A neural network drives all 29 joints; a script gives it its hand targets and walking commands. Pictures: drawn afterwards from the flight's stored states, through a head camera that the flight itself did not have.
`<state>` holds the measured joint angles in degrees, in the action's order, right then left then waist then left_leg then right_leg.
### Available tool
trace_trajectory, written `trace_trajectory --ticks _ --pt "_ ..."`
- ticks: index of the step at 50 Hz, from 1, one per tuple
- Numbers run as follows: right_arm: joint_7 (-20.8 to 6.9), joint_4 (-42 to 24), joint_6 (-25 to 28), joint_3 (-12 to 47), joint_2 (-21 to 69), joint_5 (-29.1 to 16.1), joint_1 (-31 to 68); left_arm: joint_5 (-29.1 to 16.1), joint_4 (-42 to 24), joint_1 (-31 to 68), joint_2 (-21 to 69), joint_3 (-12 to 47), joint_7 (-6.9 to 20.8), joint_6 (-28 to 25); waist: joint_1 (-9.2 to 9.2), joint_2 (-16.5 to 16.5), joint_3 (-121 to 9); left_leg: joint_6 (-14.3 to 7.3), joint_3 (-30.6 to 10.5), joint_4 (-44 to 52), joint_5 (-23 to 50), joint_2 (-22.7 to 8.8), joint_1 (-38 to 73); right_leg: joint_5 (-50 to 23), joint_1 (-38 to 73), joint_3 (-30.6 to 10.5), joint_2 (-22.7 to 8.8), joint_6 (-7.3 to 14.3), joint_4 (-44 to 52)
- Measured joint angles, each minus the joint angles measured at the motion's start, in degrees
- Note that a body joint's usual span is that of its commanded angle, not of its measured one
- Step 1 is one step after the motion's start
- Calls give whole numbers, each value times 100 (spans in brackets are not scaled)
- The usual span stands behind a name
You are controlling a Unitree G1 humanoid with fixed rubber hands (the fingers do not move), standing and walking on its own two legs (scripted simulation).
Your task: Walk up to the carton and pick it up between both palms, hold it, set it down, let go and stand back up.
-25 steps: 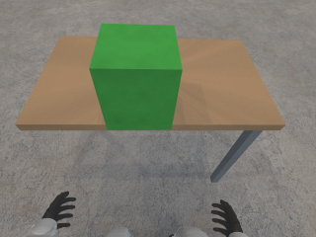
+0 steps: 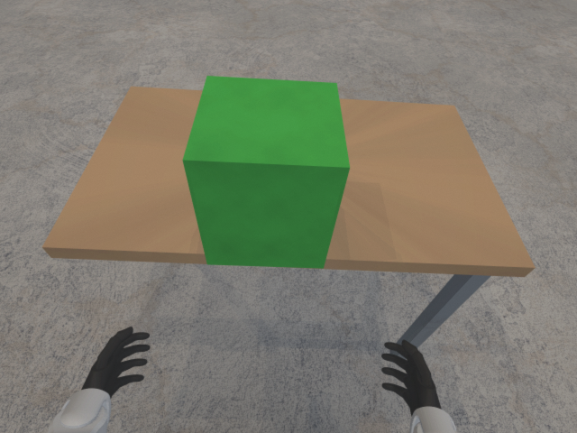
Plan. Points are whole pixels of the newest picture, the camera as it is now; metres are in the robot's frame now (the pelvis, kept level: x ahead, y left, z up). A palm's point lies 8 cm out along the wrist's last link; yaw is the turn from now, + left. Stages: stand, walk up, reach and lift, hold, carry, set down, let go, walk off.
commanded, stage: reach and lift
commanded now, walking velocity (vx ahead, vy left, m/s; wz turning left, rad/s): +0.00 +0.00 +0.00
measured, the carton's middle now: (268, 178) +0.49 +0.05 +0.05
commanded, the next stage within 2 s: none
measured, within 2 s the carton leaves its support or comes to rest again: neither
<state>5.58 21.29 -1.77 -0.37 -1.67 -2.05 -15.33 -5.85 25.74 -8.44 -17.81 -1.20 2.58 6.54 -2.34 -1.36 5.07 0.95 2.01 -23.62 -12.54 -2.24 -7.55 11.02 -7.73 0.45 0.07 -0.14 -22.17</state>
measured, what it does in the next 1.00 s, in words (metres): stands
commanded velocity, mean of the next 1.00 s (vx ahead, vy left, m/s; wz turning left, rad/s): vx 0.00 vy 0.00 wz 0.00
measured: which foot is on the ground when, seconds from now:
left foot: down 0.00-1.00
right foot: down 0.00-1.00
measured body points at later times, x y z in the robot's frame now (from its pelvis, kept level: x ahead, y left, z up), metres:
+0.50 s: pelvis +0.04 +0.02 +0.00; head +0.05 +0.03 +0.45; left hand +0.24 +0.27 -0.01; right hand +0.24 -0.17 -0.02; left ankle +0.01 +0.13 -0.74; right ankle +0.02 -0.12 -0.74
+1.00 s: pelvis +0.01 +0.01 +0.00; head +0.02 +0.02 +0.45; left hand +0.29 +0.26 +0.05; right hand +0.31 -0.15 +0.04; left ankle +0.01 +0.13 -0.74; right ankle +0.02 -0.12 -0.74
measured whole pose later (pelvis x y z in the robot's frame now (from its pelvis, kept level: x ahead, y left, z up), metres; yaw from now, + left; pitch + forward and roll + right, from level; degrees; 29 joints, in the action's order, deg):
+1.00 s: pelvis +0.01 +0.01 +0.00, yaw +0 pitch -4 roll -1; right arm 9.7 12.6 -3.0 1.2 -5.1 -12.6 0.9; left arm -11.6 13.4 4.2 -16.4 -3.2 2.3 7.9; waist -4.4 -0.3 4.2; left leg 0.2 2.8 -20.8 -12.4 -1.7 -4.6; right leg 9.9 -4.3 -0.3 -0.3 -0.8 -18.0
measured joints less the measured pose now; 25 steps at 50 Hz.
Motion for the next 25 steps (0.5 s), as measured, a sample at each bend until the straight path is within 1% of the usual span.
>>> trace_trajectory --ticks 5,10,13,20,25 --pt "14 -14 307 7 -55 -149 41 -139 -327 -100 -92 42 -2 -267 -69 17 -33 -12 44 77 -63 -10 67 -25 114 -41 11 -25 212" --pt "19 -146 531 106 -190 -342 -7 -222 -752 -289 -115 -25 48 -403 -33 80 -75 -50 66 158 -130 13 220 -43 334 -59 -10 -71 444" --pt "-2 -226 660 162 -263 -436 -84 -194 -948 -407 -93 -48 73 -456 -23 124 -65 -75 87 213 -166 34 353 -47 489 -77 -30 -95 560" --pt "-68 -426 870 185 -378 -569 -271 -239 -1372 -689 44 -3 46 -589 -42 195 -117 -115 114 298 -198 66 460 -78 640 -101 -61 -132 755" --pt "-90 -598 969 134 -424 -664 -221 -379 -1527 -698 65 120 11 -730 -116 181 -168 -123 133 278 -196 60 371 -84 536 -121 -56 -133 722"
